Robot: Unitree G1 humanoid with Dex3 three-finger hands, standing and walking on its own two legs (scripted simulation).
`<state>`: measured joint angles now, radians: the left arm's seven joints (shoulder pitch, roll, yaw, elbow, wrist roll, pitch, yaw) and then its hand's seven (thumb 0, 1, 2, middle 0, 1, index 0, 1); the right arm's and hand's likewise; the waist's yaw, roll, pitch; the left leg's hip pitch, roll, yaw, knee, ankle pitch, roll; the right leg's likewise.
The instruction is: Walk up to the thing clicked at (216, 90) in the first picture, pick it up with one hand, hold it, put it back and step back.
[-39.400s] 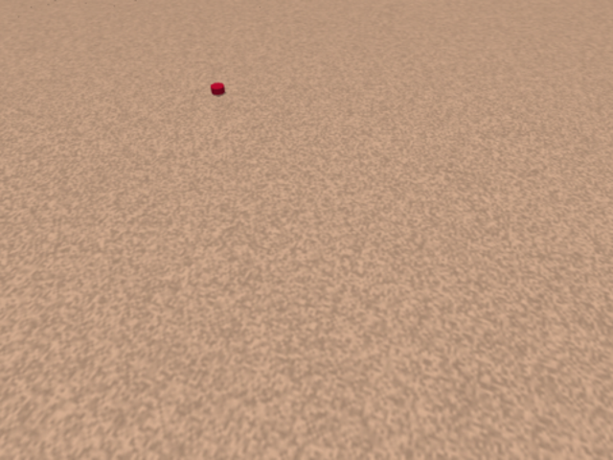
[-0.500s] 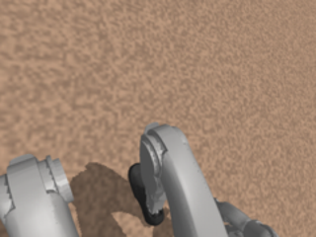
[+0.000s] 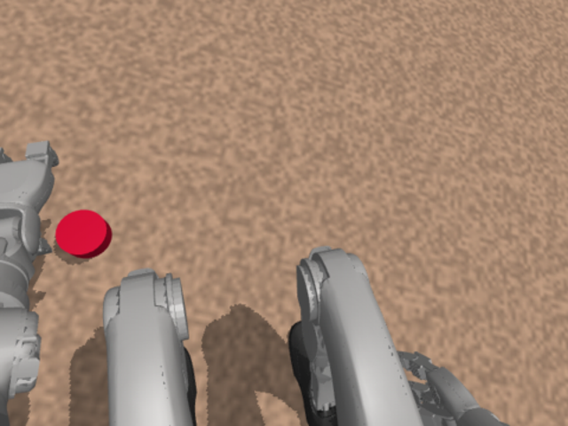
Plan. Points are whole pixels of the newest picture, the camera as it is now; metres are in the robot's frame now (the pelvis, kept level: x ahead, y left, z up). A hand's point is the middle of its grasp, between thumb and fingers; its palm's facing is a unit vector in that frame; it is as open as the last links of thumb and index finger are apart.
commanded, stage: withdraw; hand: left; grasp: from above
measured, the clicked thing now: (85, 234) +0.43 +0.31 -0.32
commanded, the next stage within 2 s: home in 0.44 s
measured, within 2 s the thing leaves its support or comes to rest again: neither
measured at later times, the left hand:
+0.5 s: hand (51, 214) +0.44 +0.32 -0.19, palm faces -0.32 -0.06 -0.95, open 13.9 cm
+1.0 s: hand (6, 262) +0.33 +0.29 -0.02, palm faces -0.29 -0.49 -0.82, open 9.1 cm
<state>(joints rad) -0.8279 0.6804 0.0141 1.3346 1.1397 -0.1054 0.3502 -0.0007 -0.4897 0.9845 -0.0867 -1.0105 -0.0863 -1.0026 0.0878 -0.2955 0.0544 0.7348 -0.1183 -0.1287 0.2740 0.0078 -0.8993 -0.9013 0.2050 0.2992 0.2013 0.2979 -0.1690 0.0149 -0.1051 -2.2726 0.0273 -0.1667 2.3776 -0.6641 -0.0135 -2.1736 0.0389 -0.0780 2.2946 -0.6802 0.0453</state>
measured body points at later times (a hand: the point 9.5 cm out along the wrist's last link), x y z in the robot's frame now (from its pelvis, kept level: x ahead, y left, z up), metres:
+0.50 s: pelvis +0.00 +0.00 -0.03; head +0.23 +0.08 +0.35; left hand +0.45 +0.32 -0.14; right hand +0.06 -0.27 -0.12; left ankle +0.08 +0.13 -0.31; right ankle +0.10 -0.13 -0.31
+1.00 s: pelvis +0.00 +0.00 +0.10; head +0.18 +0.05 +0.51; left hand +0.34 +0.31 +0.02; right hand +0.17 -0.25 -0.02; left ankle +0.08 +0.13 -0.31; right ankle +0.10 -0.13 -0.31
